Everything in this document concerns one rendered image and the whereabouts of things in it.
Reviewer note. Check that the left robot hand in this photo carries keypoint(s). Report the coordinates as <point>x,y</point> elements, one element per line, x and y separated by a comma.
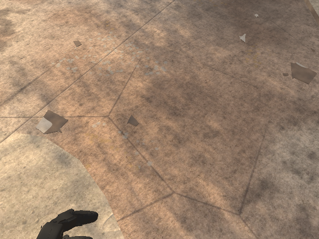
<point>65,221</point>

